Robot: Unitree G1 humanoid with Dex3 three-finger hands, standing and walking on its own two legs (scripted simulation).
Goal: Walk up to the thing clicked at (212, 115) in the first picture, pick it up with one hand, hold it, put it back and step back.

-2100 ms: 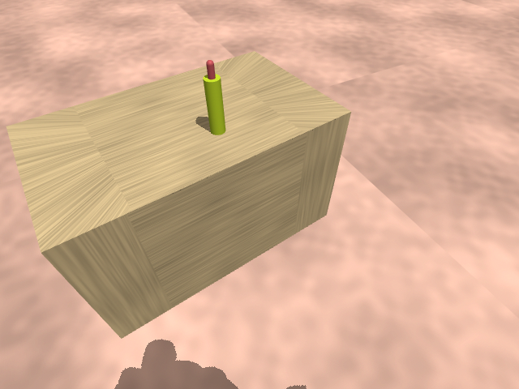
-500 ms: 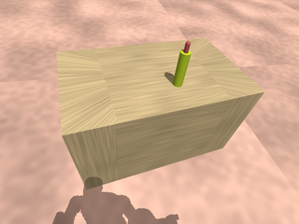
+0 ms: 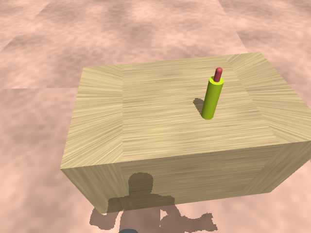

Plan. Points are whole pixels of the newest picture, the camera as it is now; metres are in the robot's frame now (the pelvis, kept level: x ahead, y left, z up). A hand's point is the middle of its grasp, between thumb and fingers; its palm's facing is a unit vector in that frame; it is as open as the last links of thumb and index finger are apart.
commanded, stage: walk up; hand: right
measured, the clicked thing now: (212, 94) +0.63 -0.18 -0.04
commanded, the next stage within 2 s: none
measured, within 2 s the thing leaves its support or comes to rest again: neither
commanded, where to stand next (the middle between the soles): +0.12 -0.03 m, yaw +7 degrees
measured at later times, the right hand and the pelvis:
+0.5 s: hand (268, 220) +0.22 -0.30 -0.15, palm faces -0.15 +0.92 -0.36, open 7.4 cm; pelvis +0.05 -0.07 -0.02, yaw +6 degrees
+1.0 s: hand out of the picture +0.17 -0.29 -0.16, palm faces -0.24 +0.91 -0.34, open 7.4 cm; pelvis +0.02 -0.05 -0.01, yaw +12 degrees
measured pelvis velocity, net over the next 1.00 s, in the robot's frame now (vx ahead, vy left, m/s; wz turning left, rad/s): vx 0.02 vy -0.05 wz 0.21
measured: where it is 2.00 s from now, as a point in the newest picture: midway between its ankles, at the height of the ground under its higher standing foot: outside the picture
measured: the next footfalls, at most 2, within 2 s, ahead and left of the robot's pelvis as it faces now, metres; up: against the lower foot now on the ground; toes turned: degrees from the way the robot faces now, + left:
left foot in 0.24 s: +0.18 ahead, +0.07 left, +0.00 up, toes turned +6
right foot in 0.52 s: +0.13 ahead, -0.16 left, +0.00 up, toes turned +9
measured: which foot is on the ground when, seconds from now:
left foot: up 0.00-0.22, down 0.24-0.54, up 0.56-0.86, down 0.88-1.00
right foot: down 0.00-0.28, up 0.30-0.50, down 0.52-1.00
